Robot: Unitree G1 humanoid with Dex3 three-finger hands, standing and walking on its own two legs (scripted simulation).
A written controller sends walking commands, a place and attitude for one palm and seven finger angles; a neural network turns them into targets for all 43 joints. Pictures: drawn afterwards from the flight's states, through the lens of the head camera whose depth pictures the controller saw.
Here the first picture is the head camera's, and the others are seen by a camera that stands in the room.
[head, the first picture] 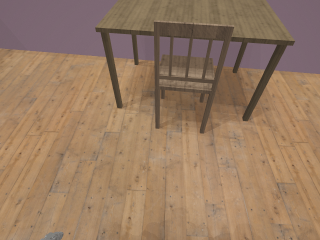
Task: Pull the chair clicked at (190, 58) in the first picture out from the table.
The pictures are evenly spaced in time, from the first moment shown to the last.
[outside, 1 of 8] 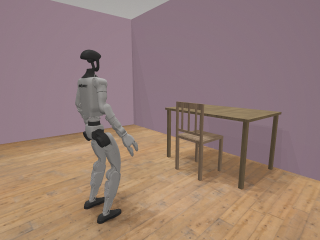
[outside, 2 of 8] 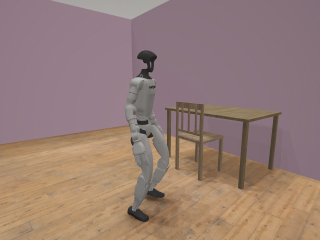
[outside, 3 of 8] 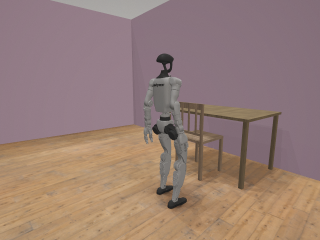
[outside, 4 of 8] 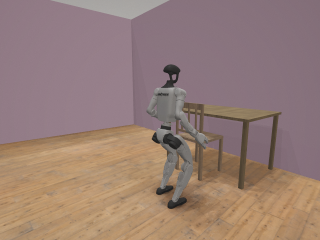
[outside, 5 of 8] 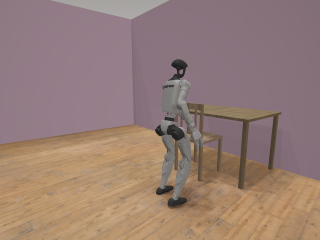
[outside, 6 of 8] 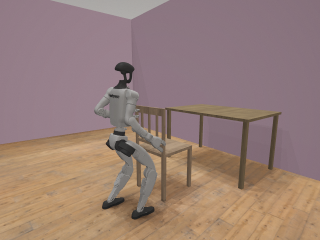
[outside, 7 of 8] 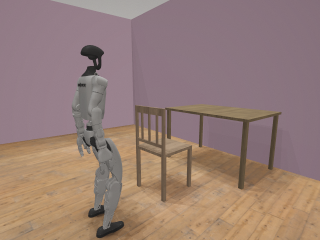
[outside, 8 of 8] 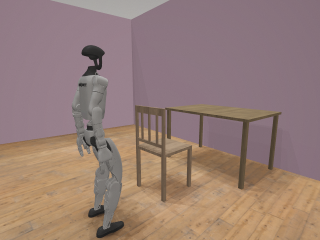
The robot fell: no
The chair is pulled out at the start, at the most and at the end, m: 0.00 0.58 0.58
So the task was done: yes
